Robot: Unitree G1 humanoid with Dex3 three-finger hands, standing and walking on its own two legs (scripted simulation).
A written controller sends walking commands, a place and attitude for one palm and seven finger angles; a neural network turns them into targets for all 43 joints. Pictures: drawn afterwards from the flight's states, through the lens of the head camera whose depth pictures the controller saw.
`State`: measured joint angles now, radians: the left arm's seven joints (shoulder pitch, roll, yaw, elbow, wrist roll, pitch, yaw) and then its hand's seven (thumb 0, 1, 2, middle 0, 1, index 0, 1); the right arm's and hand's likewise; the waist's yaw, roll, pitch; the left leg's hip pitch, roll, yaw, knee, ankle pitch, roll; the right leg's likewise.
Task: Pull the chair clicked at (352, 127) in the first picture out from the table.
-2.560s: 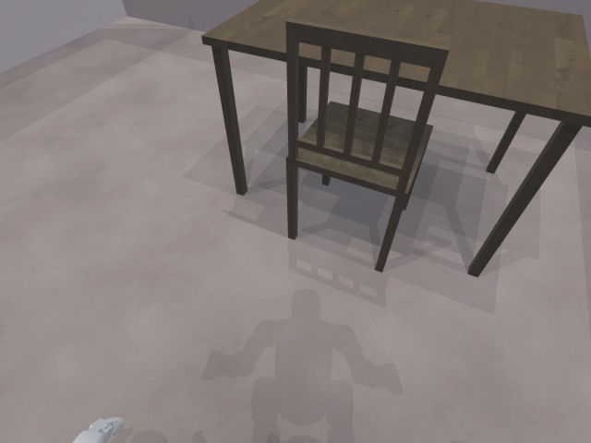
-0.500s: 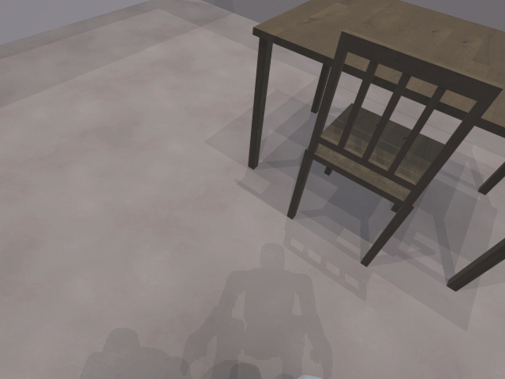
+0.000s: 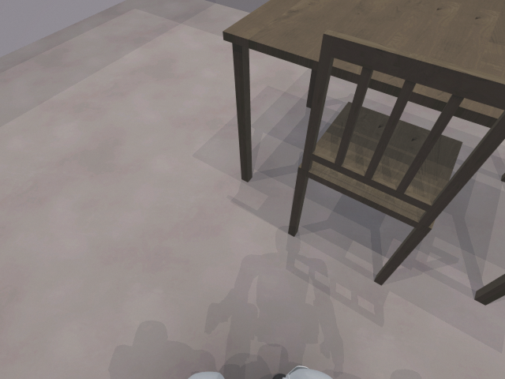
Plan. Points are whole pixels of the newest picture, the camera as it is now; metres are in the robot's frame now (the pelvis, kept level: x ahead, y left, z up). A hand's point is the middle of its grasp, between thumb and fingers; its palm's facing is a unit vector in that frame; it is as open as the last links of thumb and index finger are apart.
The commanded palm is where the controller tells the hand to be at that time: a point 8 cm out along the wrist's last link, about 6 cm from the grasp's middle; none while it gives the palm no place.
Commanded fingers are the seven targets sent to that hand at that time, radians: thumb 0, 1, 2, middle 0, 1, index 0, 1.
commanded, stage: turn to face it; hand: left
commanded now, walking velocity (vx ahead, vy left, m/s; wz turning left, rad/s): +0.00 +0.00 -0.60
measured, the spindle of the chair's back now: (386, 135) +0.68 -0.29 -0.06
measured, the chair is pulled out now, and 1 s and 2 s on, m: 0.00 0.00 0.00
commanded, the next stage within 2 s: take the last steps up to it in 0.70 s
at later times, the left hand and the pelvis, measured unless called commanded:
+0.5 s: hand (122, 369) +0.15 +0.25 -0.15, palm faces -0.18 -0.95 -0.24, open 7.4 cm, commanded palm none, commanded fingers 0.00 0.90 0.90 -0.20 -0.30 -0.20 -0.30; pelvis +0.04 +0.05 +0.02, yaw -17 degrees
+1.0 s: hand (200, 330) +0.21 +0.12 -0.13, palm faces -0.47 -0.85 -0.23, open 7.4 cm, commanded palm none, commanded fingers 0.00 0.90 0.90 -0.20 -0.30 -0.20 -0.30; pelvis +0.04 +0.00 +0.02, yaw -29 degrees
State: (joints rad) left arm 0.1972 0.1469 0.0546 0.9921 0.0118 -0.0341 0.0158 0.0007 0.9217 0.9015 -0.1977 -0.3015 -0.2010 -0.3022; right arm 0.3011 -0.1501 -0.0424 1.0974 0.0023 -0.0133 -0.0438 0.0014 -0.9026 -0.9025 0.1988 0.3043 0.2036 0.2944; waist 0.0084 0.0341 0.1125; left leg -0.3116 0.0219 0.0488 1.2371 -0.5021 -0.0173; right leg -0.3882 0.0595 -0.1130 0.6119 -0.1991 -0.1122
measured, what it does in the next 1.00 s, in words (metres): steps on the spot, turning right: left foot, then right foot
